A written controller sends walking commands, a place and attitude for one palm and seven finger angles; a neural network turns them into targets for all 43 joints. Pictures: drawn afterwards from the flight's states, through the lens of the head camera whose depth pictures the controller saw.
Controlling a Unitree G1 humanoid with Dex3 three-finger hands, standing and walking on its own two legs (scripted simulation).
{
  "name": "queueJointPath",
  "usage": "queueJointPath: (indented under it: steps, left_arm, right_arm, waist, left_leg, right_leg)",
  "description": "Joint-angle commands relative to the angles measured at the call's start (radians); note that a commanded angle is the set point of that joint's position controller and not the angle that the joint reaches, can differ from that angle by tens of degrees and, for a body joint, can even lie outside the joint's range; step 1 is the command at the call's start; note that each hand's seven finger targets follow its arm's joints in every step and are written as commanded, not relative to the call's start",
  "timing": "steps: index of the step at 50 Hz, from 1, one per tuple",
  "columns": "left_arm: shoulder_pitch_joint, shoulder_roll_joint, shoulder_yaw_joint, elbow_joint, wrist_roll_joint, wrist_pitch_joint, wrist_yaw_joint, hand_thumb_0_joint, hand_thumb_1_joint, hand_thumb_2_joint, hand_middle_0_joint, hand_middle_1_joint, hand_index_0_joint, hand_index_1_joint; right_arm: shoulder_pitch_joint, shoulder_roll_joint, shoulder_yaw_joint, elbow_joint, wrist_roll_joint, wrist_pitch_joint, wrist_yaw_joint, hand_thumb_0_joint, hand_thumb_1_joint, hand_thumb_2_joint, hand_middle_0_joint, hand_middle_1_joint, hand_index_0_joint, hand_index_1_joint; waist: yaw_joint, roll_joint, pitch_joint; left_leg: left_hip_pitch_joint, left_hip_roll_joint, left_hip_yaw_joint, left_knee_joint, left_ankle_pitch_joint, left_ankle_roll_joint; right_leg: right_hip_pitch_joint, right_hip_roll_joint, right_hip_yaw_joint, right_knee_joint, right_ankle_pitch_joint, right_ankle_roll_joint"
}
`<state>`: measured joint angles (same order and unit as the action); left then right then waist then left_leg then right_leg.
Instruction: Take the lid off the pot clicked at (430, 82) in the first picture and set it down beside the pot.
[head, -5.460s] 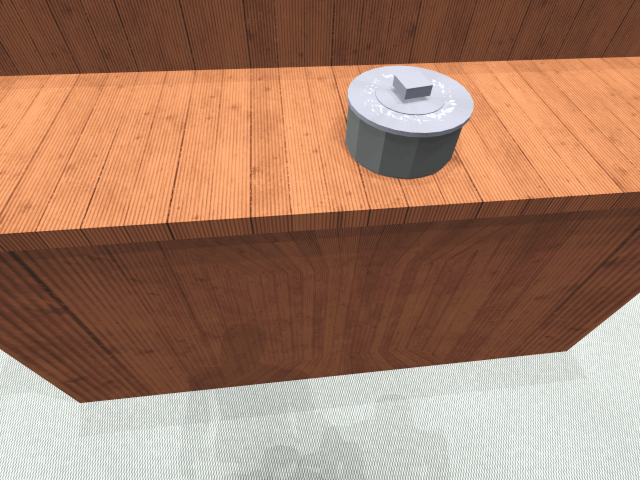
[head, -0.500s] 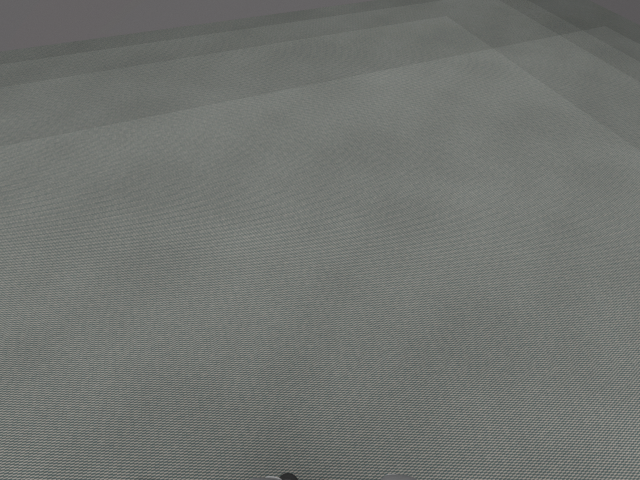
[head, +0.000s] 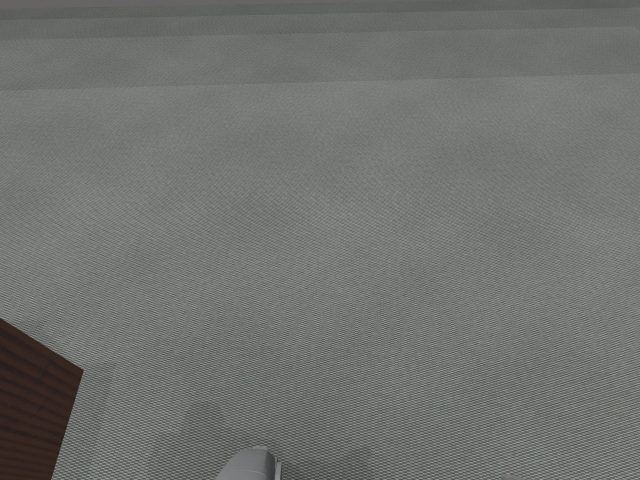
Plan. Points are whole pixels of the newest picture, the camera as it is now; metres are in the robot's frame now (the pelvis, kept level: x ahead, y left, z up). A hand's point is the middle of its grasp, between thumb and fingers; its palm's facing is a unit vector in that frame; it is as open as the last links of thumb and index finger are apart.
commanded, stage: turn to face it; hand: left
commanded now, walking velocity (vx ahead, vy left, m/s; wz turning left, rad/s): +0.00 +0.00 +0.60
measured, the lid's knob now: out of the picture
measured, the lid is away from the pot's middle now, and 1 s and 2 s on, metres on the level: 0.00 0.00 0.00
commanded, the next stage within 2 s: none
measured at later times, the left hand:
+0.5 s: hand out of the picture +0.07 +0.27 -0.15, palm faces +0.29 -0.91 -0.29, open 7.4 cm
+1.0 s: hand out of the picture -0.07 +0.19 -0.16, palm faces +0.58 -0.77 -0.25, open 7.4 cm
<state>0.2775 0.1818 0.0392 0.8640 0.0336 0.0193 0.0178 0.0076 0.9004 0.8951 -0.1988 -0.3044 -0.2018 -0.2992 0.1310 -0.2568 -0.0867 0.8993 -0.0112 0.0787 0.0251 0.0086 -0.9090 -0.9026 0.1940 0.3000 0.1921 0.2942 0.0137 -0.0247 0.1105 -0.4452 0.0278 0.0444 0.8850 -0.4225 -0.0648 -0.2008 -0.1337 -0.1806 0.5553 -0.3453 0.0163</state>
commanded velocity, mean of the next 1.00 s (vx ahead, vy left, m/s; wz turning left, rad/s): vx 0.00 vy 0.00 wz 0.60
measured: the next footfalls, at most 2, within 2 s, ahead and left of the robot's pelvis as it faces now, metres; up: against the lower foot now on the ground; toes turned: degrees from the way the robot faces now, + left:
left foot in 0.08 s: +0.04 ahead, +0.13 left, +0.00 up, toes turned +8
right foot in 0.60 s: +0.09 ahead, -0.09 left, +0.00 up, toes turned +23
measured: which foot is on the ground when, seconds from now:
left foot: up 0.00-0.06, down 0.08-0.60, up 0.62-1.00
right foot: down 0.00-0.08, up 0.10-0.58, down 0.60-1.00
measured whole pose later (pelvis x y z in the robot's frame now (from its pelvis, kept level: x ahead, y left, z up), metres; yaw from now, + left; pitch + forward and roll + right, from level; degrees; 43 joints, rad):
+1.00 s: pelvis +0.00 +0.00 +0.00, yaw +36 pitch -1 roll +2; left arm 0.26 0.20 0.04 0.85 0.03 0.02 0.02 0.01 0.90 0.90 -0.20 -0.30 -0.20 -0.30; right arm 0.14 -0.27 -0.09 0.91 -0.01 0.08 0.03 0.01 -0.91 -0.90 0.19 0.30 0.19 0.29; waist 0.00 -0.02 0.12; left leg -0.43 0.03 0.04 0.87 -0.42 -0.07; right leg -0.19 -0.13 -0.20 0.55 -0.33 0.01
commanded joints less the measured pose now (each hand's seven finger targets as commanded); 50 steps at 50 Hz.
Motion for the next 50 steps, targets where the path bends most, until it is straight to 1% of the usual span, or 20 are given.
queueJointPath:
  steps: [1,2,3,4,5,6,7,11,16,22,26,28,29,30,31,32,34,36,42,50]
  left_arm:
    - [0.008,0.242,0.078,-0.061,-0.005,-0.017,0.014,0.000,0.900,0.900,-0.200,-0.300,-0.200,-0.300]
    - [0.002,0.239,0.079,-0.061,-0.013,-0.015,0.012,0.000,0.900,0.900,-0.200,-0.300,-0.200,-0.300]
    - [0.008,0.210,0.076,-0.076,-0.021,-0.014,0.008,0.000,0.900,0.900,-0.200,-0.300,-0.200,-0.300]
    - [-0.012,0.140,0.055,-0.118,-0.026,-0.013,0.001,0.000,0.900,0.900,-0.200,-0.300,-0.200,-0.300]
    - [-0.065,0.163,0.051,-0.127,-0.017,0.005,0.011,0.000,0.900,0.900,-0.200,-0.300,-0.200,-0.300]
    - [-0.086,0.160,0.056,-0.138,-0.016,0.007,0.008,0.000,0.900,0.900,-0.200,-0.300,-0.200,-0.300]
    - [-0.094,0.150,0.058,-0.115,-0.015,0.005,0.011,0.000,0.900,0.900,-0.200,-0.300,-0.200,-0.300]
    - [-0.054,0.168,0.066,-0.058,-0.013,0.010,-0.003,0.000,0.900,0.900,-0.200,-0.300,-0.200,-0.300]
    - [-0.096,0.168,0.066,-0.074,-0.014,0.011,0.000,0.000,0.900,0.900,-0.200,-0.300,-0.200,-0.300]
    - [-0.177,0.159,0.055,-0.117,-0.022,0.001,0.006,0.000,0.900,0.900,-0.200,-0.300,-0.200,-0.300]
    - [-0.129,0.155,0.051,-0.111,-0.032,-0.004,0.011,0.000,0.900,0.900,-0.200,-0.300,-0.200,-0.300]
    - [-0.058,0.171,0.054,-0.096,-0.033,-0.014,0.016,0.000,0.900,0.900,-0.200,-0.300,-0.200,-0.300]
    - [-0.031,0.210,0.063,-0.092,-0.029,-0.022,0.020,0.000,0.900,0.900,-0.200,-0.300,-0.200,-0.300]
    - [-0.031,0.292,0.080,-0.099,-0.015,-0.025,0.029,0.000,0.900,0.900,-0.200,-0.300,-0.200,-0.300]
    - [-0.024,0.304,0.077,-0.111,-0.015,-0.017,0.030,0.000,0.900,0.900,-0.200,-0.300,-0.200,-0.300]
    - [-0.080,0.259,0.070,-0.124,-0.018,-0.016,0.034,0.000,0.900,0.900,-0.200,-0.300,-0.200,-0.300]
    - [-0.146,0.203,0.056,-0.133,-0.022,-0.022,0.026,0.000,0.900,0.900,-0.200,-0.300,-0.200,-0.300]
    - [-0.136,0.179,0.049,-0.129,-0.020,-0.030,0.020,0.000,0.900,0.900,-0.200,-0.300,-0.200,-0.300]
    - [-0.005,0.206,0.061,-0.086,-0.011,-0.032,0.022,0.000,0.900,0.900,-0.200,-0.300,-0.200,-0.300]
    - [0.001,0.245,0.077,-0.076,-0.004,-0.017,0.017,0.000,0.900,0.900,-0.200,-0.300,-0.200,-0.300]
  right_arm:
    - [-0.022,-0.047,-0.007,-0.102,0.003,-0.052,-0.002,0.000,-0.900,-0.900,0.200,0.300,0.200,0.300]
    - [0.039,-0.074,-0.014,-0.091,0.001,-0.060,-0.004,0.000,-0.900,-0.900,0.200,0.300,0.200,0.300]
    - [0.130,-0.148,-0.033,-0.071,-0.005,-0.071,-0.008,0.000,-0.900,-0.900,0.200,0.300,0.200,0.300]
    - [0.196,-0.267,-0.065,-0.065,-0.002,-0.077,-0.015,0.000,-0.900,-0.900,0.200,0.300,0.200,0.300]
    - [0.245,-0.283,-0.065,-0.038,0.006,-0.061,-0.018,0.000,-0.900,-0.900,0.200,0.300,0.200,0.300]
    - [0.201,-0.247,-0.055,-0.052,-0.002,-0.060,-0.024,0.000,-0.900,-0.900,0.200,0.300,0.200,0.300]
    - [0.154,-0.207,-0.044,-0.061,-0.005,-0.068,-0.035,0.000,-0.900,-0.900,0.200,0.300,0.200,0.300]
    - [0.034,-0.144,-0.017,-0.092,-0.002,-0.076,-0.040,0.000,-0.900,-0.900,0.200,0.300,0.200,0.300]
    - [0.073,-0.158,-0.027,-0.084,-0.005,-0.071,-0.037,0.000,-0.900,-0.900,0.200,0.300,0.200,0.300]
    - [0.128,-0.171,-0.040,-0.069,-0.012,-0.062,-0.037,0.000,-0.900,-0.900,0.200,0.300,0.200,0.300]
    - [0.097,-0.173,-0.044,-0.076,-0.012,-0.053,-0.038,0.000,-0.900,-0.900,0.200,0.300,0.200,0.300]
    - [0.063,-0.160,-0.043,-0.085,-0.003,-0.051,-0.036,0.000,-0.900,-0.900,0.200,0.300,0.200,0.300]
    - [0.064,-0.125,-0.039,-0.088,0.008,-0.051,-0.032,0.000,-0.900,-0.900,0.200,0.300,0.200,0.300]
    - [0.078,-0.056,-0.027,-0.106,0.015,-0.053,-0.032,0.000,-0.900,-0.900,0.200,0.300,0.200,0.300]
    - [0.059,-0.104,-0.035,-0.119,-0.005,-0.051,-0.034,0.000,-0.900,-0.900,0.200,0.300,0.200,0.300]
    - [0.073,-0.119,-0.042,-0.102,-0.011,-0.042,-0.030,0.000,-0.900,-0.900,0.200,0.300,0.200,0.300]
    - [0.101,-0.103,-0.040,-0.058,-0.013,-0.026,-0.015,0.000,-0.900,-0.900,0.200,0.300,0.200,0.300]
    - [0.110,-0.090,-0.035,-0.049,-0.009,-0.023,-0.004,0.000,-0.900,-0.900,0.200,0.300,0.200,0.300]
    - [-0.005,-0.069,-0.022,-0.080,-0.003,-0.019,0.000,0.000,-0.900,-0.900,0.200,0.300,0.200,0.300]
    - [-0.034,-0.047,-0.002,-0.094,0.006,-0.046,0.001,0.000,-0.900,-0.900,0.200,0.300,0.200,0.300]
  waist:
    - [0.008,-0.213,-0.157]
    - [-0.023,-0.160,-0.200]
    - [-0.070,0.015,-0.286]
    - [-0.105,0.338,-0.310]
    - [-0.122,0.256,-0.314]
    - [-0.095,0.187,-0.245]
    - [-0.078,0.257,-0.244]
    - [-0.009,0.177,-0.163]
    - [-0.026,0.139,-0.157]
    - [-0.058,0.160,-0.169]
    - [-0.037,0.182,-0.190]
    - [0.003,0.139,-0.215]
    - [0.020,0.035,-0.223]
    - [0.023,-0.268,-0.207]
    - [0.026,-0.230,-0.167]
    - [-0.008,-0.123,-0.121]
    - [-0.046,-0.137,-0.073]
    - [-0.047,-0.155,-0.077]
    - [0.019,-0.176,-0.090]
    - [0.022,-0.203,-0.137]
  left_leg:
    - [0.073,-0.041,0.080,-0.250,0.073,0.025]
    - [0.189,-0.041,0.064,-0.397,0.187,0.037]
    - [0.435,0.074,-0.083,-0.472,0.424,0.090]
    - [0.602,0.369,-0.488,-0.463,0.927,0.237]
    - [0.562,0.394,-0.464,-0.445,0.996,0.300]
    - [0.483,0.363,-0.400,-0.460,0.881,0.307]
    - [0.442,0.286,-0.392,-0.472,0.811,0.272]
    - [0.297,0.160,-0.287,-0.533,0.622,0.207]
    - [0.299,0.156,-0.368,-0.567,0.444,0.228]
    - [0.333,0.161,-0.472,-0.516,0.533,0.254]
    - [0.239,0.132,-0.514,-0.474,0.567,0.232]
    - [0.142,0.090,-0.499,-0.412,0.485,0.186]
    - [-0.003,0.038,-0.438,-0.339,0.294,0.132]
    - [-0.219,-0.101,-0.222,-0.119,-0.078,0.044]
    - [-0.207,-0.105,-0.155,0.089,-0.193,0.023]
    - [-0.183,-0.071,-0.181,0.206,-0.137,0.028]
    - [-0.174,-0.039,-0.138,0.318,-0.029,0.016]
    - [-0.173,-0.032,-0.094,0.349,0.029,0.001]
    - [-0.179,-0.006,-0.034,0.199,0.000,-0.023]
    - [0.043,-0.025,0.060,-0.167,0.025,0.017]
  right_leg:
    - [0.144,-0.198,0.105,-0.030,0.636,-0.106]
    - [0.123,-0.181,0.061,0.094,0.617,-0.065]
    - [-0.059,-0.135,0.021,0.307,0.423,-0.006]
    - [-0.402,0.027,0.039,0.536,-0.313,0.079]
    - [-0.428,0.027,0.166,0.620,-0.336,0.061]
    - [-0.447,0.012,0.176,0.654,-0.269,0.056]
    - [-0.445,0.013,0.198,0.662,-0.199,0.063]
    - [-0.369,0.036,0.212,0.636,-0.007,0.081]
    - [-0.362,0.058,0.222,0.511,0.003,0.089]
    - [-0.319,0.103,0.228,0.311,-0.081,0.077]
    - [-0.135,0.152,0.218,0.136,-0.061,0.053]
    - [0.042,0.144,0.216,-0.084,0.088,0.046]
    - [0.201,0.050,0.294,-0.208,0.138,0.027]
    - [0.314,-0.228,0.589,-0.294,0.124,-0.066]
    - [0.158,-0.349,0.652,-0.303,0.185,-0.163]
    - [0.066,-0.316,0.556,-0.299,0.161,-0.185]
    - [0.020,-0.184,0.396,-0.266,0.215,-0.139]
    - [0.045,-0.138,0.275,-0.226,0.338,-0.130]
    - [0.159,-0.179,0.219,-0.195,0.491,-0.151]
    - [0.131,-0.216,0.122,-0.092,0.597,-0.131]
